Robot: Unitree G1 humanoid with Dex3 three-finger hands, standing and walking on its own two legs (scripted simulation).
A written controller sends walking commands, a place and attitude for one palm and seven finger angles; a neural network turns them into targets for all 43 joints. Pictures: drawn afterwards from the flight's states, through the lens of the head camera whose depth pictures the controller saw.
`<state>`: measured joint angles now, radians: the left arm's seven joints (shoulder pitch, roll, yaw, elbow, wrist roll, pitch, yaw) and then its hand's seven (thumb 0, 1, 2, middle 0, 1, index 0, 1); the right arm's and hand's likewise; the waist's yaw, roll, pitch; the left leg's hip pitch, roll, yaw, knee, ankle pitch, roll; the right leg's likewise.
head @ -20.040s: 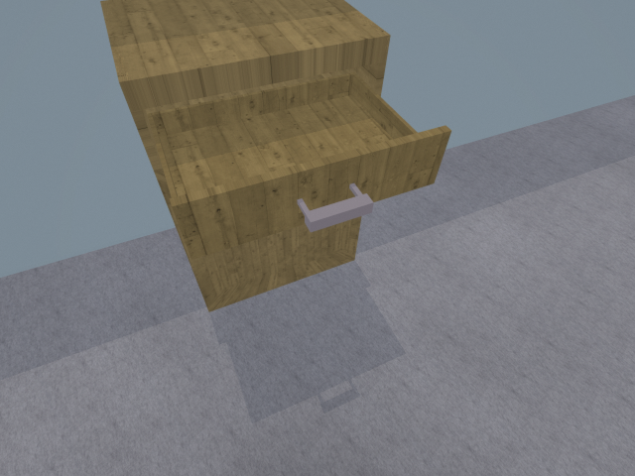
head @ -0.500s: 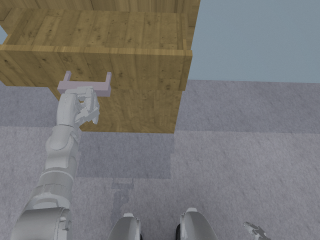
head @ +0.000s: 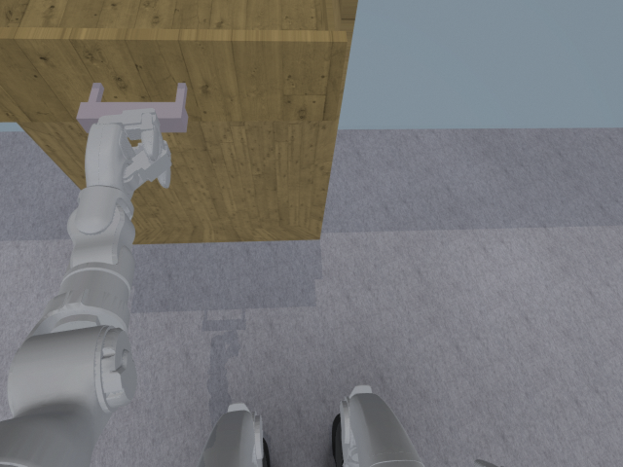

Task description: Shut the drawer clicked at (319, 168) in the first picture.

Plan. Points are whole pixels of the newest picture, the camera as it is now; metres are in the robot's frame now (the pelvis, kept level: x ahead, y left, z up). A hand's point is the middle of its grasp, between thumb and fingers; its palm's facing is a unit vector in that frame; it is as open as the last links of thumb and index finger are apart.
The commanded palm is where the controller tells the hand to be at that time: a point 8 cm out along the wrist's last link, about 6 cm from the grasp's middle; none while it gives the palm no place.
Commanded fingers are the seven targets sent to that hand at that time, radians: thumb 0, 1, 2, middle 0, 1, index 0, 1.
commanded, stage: push the drawer shut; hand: left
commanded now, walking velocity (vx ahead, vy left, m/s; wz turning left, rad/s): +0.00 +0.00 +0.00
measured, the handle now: (137, 104) +0.58 +0.19 +0.05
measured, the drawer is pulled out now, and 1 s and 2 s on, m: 0.10 0.00 0.00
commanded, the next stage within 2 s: pull the fist back off the drawer in 1.12 s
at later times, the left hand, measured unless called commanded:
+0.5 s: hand (165, 122) +0.54 +0.16 +0.05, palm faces -0.03 -1.00 -0.04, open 3.0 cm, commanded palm +0.54 +0.20 +0.06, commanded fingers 0.00 0.90 0.90 -1.40 -1.60 -1.40 -1.60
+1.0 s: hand (163, 95) +0.59 +0.16 +0.05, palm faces -0.04 -1.00 -0.03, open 2.9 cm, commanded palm +0.60 +0.19 +0.06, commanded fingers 0.00 0.90 0.90 -1.40 -1.60 -1.40 -1.60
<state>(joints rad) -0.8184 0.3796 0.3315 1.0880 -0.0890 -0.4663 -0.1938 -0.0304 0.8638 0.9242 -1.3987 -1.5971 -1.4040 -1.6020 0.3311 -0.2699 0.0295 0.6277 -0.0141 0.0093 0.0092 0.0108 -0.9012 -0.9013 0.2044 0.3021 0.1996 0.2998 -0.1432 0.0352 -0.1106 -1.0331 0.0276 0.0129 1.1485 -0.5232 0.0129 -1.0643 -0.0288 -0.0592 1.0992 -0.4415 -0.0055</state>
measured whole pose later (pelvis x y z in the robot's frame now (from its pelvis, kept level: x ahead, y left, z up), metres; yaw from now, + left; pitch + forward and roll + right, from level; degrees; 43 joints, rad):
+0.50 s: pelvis +0.00 +0.00 -0.01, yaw -1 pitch +27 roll -3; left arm -1.00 0.50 0.40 1.22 -0.03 -0.43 -0.20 -0.01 0.82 0.91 -1.40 -1.60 -1.40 -1.60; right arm 0.36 -0.27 0.05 0.62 -0.04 0.04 0.02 0.01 -0.90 -0.90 0.20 0.30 0.20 0.30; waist -0.21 0.04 -0.10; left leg -1.11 0.04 0.00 1.18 -0.53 0.02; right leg -1.13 -0.01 -0.07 1.10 -0.44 0.00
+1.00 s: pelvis +0.00 +0.01 -0.02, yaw -2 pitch +31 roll -5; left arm -1.21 0.64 0.43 1.32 0.04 -0.36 -0.21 -0.02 0.72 0.90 -1.40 -1.60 -1.40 -1.60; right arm 0.42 -0.27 0.08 0.62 -0.06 0.07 0.03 0.01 -0.90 -0.90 0.20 0.30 0.20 0.30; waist -0.27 0.06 -0.09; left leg -1.23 0.05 -0.02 1.24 -0.55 0.03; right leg -1.22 -0.01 -0.09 1.12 -0.43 0.01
